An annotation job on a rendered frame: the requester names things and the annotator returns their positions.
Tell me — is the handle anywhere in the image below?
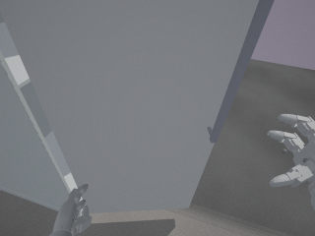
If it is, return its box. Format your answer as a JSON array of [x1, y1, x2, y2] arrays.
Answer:
[[208, 0, 275, 144]]

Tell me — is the robot left hand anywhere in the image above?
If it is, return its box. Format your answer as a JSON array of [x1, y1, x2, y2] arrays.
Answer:
[[52, 183, 93, 236]]

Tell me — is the fridge door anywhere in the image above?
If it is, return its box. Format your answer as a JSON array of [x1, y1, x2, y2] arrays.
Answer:
[[0, 0, 259, 213]]

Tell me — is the robot right hand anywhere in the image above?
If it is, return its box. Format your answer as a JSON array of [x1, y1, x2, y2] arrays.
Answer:
[[267, 114, 315, 188]]

